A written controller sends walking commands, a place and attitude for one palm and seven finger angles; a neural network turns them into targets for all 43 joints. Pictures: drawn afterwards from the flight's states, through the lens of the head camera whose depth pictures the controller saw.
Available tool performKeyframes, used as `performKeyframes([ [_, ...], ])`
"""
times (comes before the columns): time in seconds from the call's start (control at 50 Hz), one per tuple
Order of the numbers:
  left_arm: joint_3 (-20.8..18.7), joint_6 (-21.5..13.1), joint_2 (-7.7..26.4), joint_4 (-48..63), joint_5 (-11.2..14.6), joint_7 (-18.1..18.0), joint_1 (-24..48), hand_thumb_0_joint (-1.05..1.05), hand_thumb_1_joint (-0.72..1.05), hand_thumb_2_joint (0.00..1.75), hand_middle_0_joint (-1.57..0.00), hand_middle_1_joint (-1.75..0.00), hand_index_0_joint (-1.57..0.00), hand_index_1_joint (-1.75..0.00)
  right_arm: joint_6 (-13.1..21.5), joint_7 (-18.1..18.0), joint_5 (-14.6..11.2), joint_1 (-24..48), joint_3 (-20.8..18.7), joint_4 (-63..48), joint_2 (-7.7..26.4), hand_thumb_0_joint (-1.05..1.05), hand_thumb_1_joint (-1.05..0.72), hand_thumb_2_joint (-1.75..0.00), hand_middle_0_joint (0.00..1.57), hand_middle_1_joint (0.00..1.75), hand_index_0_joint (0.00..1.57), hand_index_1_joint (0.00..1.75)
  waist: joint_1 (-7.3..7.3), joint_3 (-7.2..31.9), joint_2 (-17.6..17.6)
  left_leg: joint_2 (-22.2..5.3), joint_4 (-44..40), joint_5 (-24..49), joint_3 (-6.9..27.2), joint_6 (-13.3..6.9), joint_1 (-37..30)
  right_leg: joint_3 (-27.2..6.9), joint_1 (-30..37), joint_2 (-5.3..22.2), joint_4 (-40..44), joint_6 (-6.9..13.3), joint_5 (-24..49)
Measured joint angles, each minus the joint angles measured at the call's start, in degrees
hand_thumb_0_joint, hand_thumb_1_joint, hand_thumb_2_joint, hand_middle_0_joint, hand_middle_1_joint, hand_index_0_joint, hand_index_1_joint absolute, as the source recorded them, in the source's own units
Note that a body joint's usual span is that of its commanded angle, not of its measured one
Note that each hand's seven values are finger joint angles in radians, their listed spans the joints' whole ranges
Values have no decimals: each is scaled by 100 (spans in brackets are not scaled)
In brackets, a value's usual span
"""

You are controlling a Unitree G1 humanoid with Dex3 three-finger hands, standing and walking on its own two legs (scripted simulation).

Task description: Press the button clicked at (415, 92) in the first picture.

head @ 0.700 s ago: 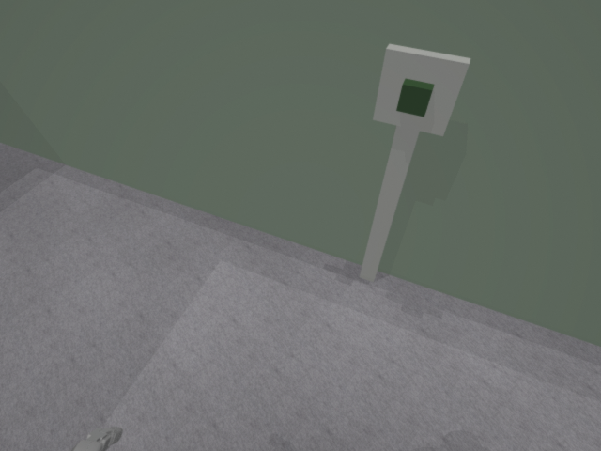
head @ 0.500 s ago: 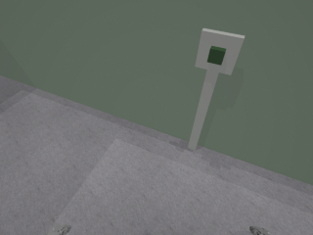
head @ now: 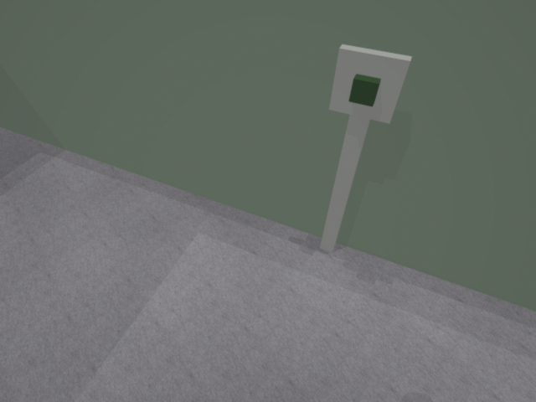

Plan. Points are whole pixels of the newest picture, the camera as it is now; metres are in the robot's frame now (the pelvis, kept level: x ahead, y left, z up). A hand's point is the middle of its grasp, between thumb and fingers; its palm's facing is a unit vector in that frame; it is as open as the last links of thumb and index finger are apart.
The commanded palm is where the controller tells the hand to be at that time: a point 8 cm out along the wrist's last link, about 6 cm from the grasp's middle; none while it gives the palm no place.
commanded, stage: stand and wait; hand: left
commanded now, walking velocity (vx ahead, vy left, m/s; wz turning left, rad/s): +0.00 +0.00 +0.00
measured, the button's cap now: (364, 89) +0.87 -0.21 +0.05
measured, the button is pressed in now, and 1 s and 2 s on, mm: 0 0 0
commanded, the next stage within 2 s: look at it before walking up in 0.24 s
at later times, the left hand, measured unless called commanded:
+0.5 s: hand out of the picture +0.06 +0.24 -0.15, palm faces -0.03 -0.94 -0.33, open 7.4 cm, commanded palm none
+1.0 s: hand out of the picture +0.07 +0.24 -0.15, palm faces -0.02 -0.94 -0.34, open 7.4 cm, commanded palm none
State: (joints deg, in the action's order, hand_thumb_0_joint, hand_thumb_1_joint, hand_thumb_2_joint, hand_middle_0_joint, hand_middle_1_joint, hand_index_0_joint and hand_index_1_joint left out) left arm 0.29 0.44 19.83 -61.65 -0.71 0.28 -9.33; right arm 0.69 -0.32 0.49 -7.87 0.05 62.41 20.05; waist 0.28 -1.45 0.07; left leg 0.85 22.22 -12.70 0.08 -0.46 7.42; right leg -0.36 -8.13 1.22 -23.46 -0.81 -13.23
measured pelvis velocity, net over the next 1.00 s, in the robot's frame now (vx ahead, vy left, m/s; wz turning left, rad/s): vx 0.00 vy -0.01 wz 0.00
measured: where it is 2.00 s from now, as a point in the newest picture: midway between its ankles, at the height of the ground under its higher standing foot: outside the picture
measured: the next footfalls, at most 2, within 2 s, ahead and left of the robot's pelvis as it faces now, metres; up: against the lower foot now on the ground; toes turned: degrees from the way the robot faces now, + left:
left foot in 1.64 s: +0.01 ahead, +0.13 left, +0.00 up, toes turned -10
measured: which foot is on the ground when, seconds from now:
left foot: down 0.00-1.00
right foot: down 0.00-1.00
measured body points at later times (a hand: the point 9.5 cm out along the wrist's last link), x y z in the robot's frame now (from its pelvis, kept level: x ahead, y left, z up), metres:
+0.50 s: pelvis -0.01 -0.01 +0.00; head -0.01 -0.01 +0.45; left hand +0.07 +0.29 -0.13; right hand +0.06 -0.30 -0.13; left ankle -0.01 +0.12 -0.74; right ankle +0.00 -0.13 -0.74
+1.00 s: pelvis +0.00 -0.01 +0.00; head +0.00 -0.01 +0.45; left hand +0.07 +0.29 -0.13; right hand +0.08 -0.30 -0.13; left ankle -0.01 +0.12 -0.74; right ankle +0.00 -0.13 -0.74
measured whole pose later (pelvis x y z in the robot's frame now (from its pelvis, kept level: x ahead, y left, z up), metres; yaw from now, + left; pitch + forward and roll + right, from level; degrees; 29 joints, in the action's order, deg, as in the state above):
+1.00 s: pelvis +0.00 -0.01 +0.00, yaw +0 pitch -2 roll +0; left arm 0.3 -0.2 19.4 -62.5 -0.8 0.2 -8.4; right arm 1.2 -0.4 0.3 -7.0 0.4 63.6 19.2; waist 0.4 -1.4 -0.1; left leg 0.3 19.9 -11.5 0.3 0.1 6.7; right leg -0.2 -7.5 0.7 -21.2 -0.4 -12.1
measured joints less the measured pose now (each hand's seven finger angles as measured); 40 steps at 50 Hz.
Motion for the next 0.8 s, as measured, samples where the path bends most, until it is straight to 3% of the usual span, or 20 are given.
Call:
performKeyframes([
  [0.8,4,-56,-50,-97,-6,1,55,0,90,90,-21,-30,-20,-30,40,3,-13,36,24,140,-74,0,-91,-89,21,30,20,30,0,-9,-34,-68,-174,114,7,59,-3,7,6,-67,191,50,129],
])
